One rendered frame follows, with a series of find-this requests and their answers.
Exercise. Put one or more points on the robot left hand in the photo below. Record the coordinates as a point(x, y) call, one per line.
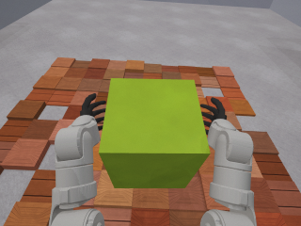
point(87, 108)

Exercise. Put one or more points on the carton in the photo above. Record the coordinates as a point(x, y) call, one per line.
point(153, 133)

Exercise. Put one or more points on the robot right forearm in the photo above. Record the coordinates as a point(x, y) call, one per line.
point(233, 157)

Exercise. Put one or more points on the robot right hand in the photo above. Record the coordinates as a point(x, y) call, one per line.
point(219, 112)

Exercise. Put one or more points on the right robot upper arm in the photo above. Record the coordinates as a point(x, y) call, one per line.
point(215, 217)

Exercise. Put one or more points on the left robot upper arm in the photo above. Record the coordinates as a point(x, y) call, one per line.
point(80, 217)

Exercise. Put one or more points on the robot left forearm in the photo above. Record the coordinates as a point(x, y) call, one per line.
point(74, 176)

